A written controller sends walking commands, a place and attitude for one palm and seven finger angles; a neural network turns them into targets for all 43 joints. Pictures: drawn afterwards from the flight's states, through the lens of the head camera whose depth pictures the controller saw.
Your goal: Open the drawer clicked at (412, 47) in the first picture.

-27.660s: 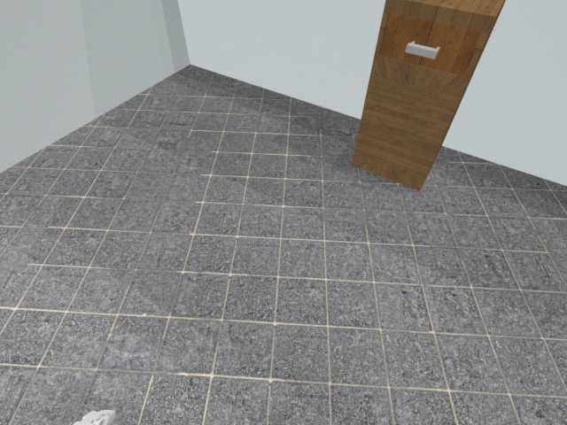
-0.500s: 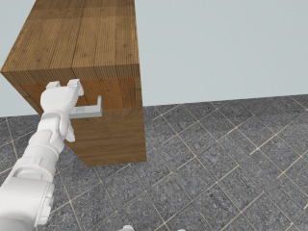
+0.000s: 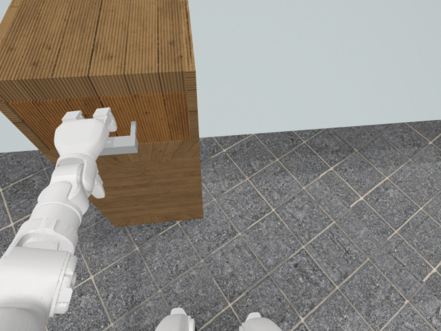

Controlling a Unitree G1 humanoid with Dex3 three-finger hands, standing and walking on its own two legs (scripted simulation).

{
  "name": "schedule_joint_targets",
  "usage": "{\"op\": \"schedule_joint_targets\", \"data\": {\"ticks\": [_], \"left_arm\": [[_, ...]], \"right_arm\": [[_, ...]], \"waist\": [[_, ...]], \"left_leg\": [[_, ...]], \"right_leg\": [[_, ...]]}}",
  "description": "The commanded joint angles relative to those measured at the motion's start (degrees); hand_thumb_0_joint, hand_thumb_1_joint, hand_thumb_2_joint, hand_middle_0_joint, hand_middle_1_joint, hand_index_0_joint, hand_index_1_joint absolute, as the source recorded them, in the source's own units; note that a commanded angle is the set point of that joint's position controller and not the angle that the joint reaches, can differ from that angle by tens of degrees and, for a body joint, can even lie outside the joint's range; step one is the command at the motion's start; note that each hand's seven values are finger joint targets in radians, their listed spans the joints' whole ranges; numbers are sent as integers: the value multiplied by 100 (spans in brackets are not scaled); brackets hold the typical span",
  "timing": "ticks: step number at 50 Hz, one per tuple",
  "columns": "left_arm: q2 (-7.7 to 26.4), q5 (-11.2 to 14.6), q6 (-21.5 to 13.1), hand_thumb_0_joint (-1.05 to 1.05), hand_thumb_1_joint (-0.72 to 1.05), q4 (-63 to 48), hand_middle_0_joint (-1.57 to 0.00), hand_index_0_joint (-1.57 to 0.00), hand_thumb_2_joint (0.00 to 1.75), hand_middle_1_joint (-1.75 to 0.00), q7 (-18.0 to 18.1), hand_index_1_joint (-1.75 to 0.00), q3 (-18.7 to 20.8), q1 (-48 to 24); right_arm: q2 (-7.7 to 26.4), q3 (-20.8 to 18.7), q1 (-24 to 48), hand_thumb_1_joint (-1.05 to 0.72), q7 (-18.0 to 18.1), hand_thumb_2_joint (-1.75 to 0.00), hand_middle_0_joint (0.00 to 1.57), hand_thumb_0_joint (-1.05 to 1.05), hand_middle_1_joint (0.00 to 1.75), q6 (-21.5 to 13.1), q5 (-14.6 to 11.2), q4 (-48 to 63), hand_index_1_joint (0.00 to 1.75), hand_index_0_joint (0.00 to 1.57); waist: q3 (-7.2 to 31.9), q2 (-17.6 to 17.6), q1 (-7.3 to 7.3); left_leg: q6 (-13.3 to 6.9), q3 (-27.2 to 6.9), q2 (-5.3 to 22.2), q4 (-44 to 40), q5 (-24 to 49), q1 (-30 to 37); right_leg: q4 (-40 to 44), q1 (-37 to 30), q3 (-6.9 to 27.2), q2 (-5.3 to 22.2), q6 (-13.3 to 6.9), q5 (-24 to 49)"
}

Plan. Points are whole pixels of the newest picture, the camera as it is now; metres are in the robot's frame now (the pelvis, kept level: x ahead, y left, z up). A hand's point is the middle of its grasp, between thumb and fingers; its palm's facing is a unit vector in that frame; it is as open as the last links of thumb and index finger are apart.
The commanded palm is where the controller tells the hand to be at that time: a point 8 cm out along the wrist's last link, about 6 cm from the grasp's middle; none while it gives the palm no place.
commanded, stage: lower the fingers behind the handle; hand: left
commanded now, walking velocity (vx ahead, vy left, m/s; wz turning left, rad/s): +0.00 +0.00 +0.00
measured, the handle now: (110, 136) +0.51 +0.22 -0.02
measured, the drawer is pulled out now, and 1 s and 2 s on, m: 0.00 0.00 0.00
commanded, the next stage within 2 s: lift the fingers back up to retry in 0.98 s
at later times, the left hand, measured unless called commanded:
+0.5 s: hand (97, 153) +0.46 +0.24 -0.01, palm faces -0.06 -0.02 -1.00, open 13.8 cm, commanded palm +0.44 +0.23 +0.02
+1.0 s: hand (97, 153) +0.46 +0.24 -0.01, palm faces -0.06 -0.02 -1.00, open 13.8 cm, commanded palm +0.44 +0.24 +0.01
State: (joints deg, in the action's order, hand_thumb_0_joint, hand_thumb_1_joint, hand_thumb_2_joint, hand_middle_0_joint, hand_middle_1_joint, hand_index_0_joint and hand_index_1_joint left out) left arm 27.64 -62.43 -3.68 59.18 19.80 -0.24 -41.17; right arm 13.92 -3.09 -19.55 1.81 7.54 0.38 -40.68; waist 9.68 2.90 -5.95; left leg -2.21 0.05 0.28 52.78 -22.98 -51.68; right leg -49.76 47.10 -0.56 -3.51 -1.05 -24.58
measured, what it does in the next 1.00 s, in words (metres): stands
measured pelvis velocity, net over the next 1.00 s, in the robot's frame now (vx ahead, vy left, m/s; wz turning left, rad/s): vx -0.03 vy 0.00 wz -0.01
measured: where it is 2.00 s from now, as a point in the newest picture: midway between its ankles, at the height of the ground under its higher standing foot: outside the picture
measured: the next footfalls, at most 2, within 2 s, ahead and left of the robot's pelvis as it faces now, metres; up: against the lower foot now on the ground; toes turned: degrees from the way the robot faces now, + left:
none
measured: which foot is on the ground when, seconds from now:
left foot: down 0.00-1.00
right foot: down 0.00-1.00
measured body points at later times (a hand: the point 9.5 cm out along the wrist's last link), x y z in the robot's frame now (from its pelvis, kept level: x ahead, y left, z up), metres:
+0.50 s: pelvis -0.01 +0.00 -0.01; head +0.10 +0.01 +0.42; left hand +0.46 +0.24 +0.04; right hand +0.02 -0.27 -0.14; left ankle +0.01 +0.09 -0.69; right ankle -0.02 -0.11 -0.69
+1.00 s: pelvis -0.03 +0.00 -0.03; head +0.09 +0.01 +0.41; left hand +0.46 +0.24 +0.04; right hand -0.01 -0.27 -0.15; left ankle +0.01 +0.09 -0.69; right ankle -0.02 -0.11 -0.69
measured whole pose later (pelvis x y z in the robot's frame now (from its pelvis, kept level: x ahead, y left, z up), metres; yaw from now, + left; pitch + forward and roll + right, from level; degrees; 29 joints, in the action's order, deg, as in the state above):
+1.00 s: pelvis -0.03 +0.00 -0.03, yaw -1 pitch +25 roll -3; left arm 30.8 -62.1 -2.7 61.5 19.4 -1.4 -47.4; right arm 14.5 -0.7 -20.5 2.0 7.0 -0.5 -38.1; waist 10.8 3.3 -7.0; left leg -2.3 0.0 0.8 61.2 -24.1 -61.9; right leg -58.7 57.5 -1.0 -4.0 -1.0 -26.0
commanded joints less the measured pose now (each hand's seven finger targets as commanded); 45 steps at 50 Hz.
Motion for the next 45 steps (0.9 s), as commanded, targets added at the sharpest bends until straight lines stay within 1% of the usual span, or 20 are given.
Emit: {"op": "schedule_joint_targets", "data": {"ticks": [1, 3, 4, 5, 8, 9, 13, 14, 15, 20, 23, 25, 27, 28, 29, 32, 34, 35, 38, 45], "left_arm": [[1342, -8, -71, 0, -50, -1108, -30, -30, 30, -120, 300, -120, 372, -2140], [1329, -7, -59, 0, -50, -1052, -30, -30, 30, -120, 346, -120, 436, -1909], [1189, 16, -6, 0, -50, -927, -30, -30, 30, -120, 356, -120, 326, -1851], [1292, -23, 1, 0, -50, -1016, -30, -30, 30, -120, 397, -120, 387, -1992], [1154, -46, 118, 0, -50, -818, -30, -30, 30, -120, 450, -120, 280, -1937], [1070, -15, 183, 0, -50, -683, -30, -30, 30, -120, 446, -120, 203, -1949], [1283, -27, 280, 0, -50, -623, -30, -30, 30, -120, 409, -120, 290, -2086], [1185, -14, 329, 0, -50, -471, -30, -30, 30, -120, 376, -120, 234, -1894], [1026, -16, 320, 0, -50, -517, -30, -30, 30, -120, 355, -120, 92, -2015], [1218, -13, 306, 0, -50, -251, -30, -30, 30, -120, 224, -120, 174, -1888], [1169, -34, 285, 0, -50, -114, -30, -30, 30, -120, 164, -120, 132, -1742], [956, -39, 257, 0, -50, -155, -30, -30, 30, -120, 155, -120, -31, -1821], [1193, -6, 284, 0, -50, -36, -30, -30, 30, -120, 137, -120, 127, -1792], [1150, -19, 294, 0, -50, -8, -30, -30, 30, -120, 140, -120, 41, -1892], [1161, -41, 330, 0, -50, 94, -30, -30, 30, -120, 135, -120, 36, -1810], [1349, 15, 382, 0, -50, -27, -30, -30, 30, -120, 112, -120, 121, -2049], [1344, 14, 442, 0, -50, 43, -30, -30, 30, -120, 77, -120, 61, -2115], [1485, 35, 440, 0, -50, -11, -30, -30, 30, -120, 56, -120, 161, -2119], [1521, 75, 452, 0, -50, 56, -30, -30, 30, -120, -35, -120, 129, -2149], [1645, 104, 286, 0, -50, 53, -30, -30, 30, -120, -158, -120, 208, -1899]], "right_arm": [[945, -346, -760, -90, 64, -90, 20, 0, 30, -84, 88, 307, 30, 20], [944, -350, -755, -90, 30, -90, 20, 0, 30, -72, 84, 333, 30, 20], [947, -341, -758, -90, 6, -90, 20, 0, 30, -70, 88, 320, 30, 20], [959, -352, -761, -90, 14, -90, 20, 0, 30, -68, 87, 319, 30, 20], [966, -353, -775, -90, -14, -90, 20, 0, 30, -57, 76, 301, 30, 20], [973, -342, -782, -90, -30, -90, 20, 0, 30, -63, 80, 288, 30, 20], [990, -318, -813, -90, -7, -90, 20, 0, 30, -54, 61, 297, 30, 20], [990, -304, -799, -90, -16, -90, 20, 0, 30, -41, 69, 306, 30, 20], [965, -310, -792, -90, -11, -90, 20, 0, 30, -51, 54, 331, 30, 20], [979, -255, -786, -90, 6, -90, 20, 0, 30, -57, 45, 393, 30, 20], [979, -237, -789, -90, 8, -90, 20, 0, 30, -53, 41, 440, 30, 20], [950, -247, -775, -90, -1, -90, 20, 0, 30, -74, 39, 476, 30, 20], [983, -216, -765, -90, -2, -90, 20, 0, 30, -69, 43, 478, 30, 20], [977, -207, -788, -90, 10, -90, 20, 0, 30, -78, 24, 502, 30, 20], [994, -205, -770, -90, 12, -90, 20, 0, 30, -83, 25, 505, 30, 20], [1007, -184, -803, -90, 24, -90, 20, 0, 30, -90, 18, 535, 30, 20], [1008, -171, -825, -90, 39, -90, 20, 0, 30, -94, 0, 540, 30, 20], [1017, -155, -833, -90, 43, -90, 20, 0, 30, -91, 0, 546, 30, 20], [1013, -131, -826, -90, 77, -90, 20, 0, 30, -99, -25, 561, 30, 20], [1016, -93, -831, -90, 103, -90, 20, 0, 30, -130, -46, 607, 30, 20]], "waist": [[2463, 370, -17], [2521, 337, 55], [2340, 271, 9], [2411, 164, -8], [2312, 117, -41], [2126, 127, -79], [2276, 100, -70], [2111, 101, -53], [2125, 13, -140], [1970, -67, -99], [1937, -146, -115], [1913, -114, -162], [1844, -141, -128], [1867, -219, -191], [1746, -182, -184], [1990, -165, -176], [1921, -155, -244], [2033, -124, -175], [1961, -127, -223], [1897, -249, -131]], "left_leg": [[-22, -104, -35, -237, 2439, 2278], [-12, -100, -30, -227, 2527, 2265], [-16, -93, -33, -215, 2374, 2141], [-27, -93, -19, -206, 2335, 2074], [-25, -115, -29, -198, 2233, 2017], [-35, -105, -32, -204, 2058, 1909], [-44, -112, -43, -193, 1986, 1844], [-44, -98, -45, -181, 1956, 1803], [-58, -105, -41, -159, 1934, 1781], [-86, -65, -67, -74, 1601, 1382], [-84, -75, -70, 14, 1563, 1259], [-92, -59, -74, 75, 1422, 1184], [-95, -67, -85, 123, 1296, 982], [-111, -66, -90, 157, 1204, 888], [-102, -65, -92, 185, 1097, 831], [-120, -77, -109, 204, 1062, 783], [-122, -63, -92, 223, 1027, 794], [-120, -60, -105, 218, 1005, 747], [-129, -55, -105, 220, 878, 686], [-132, -30, -113, 224, 721, 467]], "right_leg": [[417, -458, -109, -137, -126, 1980], [377, -470, -121, -147, -124, 2015], [384, -409, -139, -155, -128, 1914], [375, -437, -119, -142, -110, 1948], [365, -317, -131, -152, -111, 1823], [387, -252, -141, -152, -118, 1680], [347, -299, -115, -130, -106, 1674], [342, -235, -134, -145, -121, 1629], [363, -191, -120, -142, -99, 1634], [283, -164, -87, -123, -96, 1481], [198, -51, -91, -123, -96, 1455], [178, 70, -92, -123, -91, 1328], [117, 89, -79, -117, -101, 1243], [97, 116, -69, -110, -77, 1200], [99, 242, -71, -110, -83, 1083], [53, 117, -51, -107, -81, 1063], [72, 211, -62, -105, -56, 1037], [50, 112, -51, -106, -57, 1023], [77, 147, -27, -94, -40, 947], [81, 61, -9, -89, -35, 869]]}}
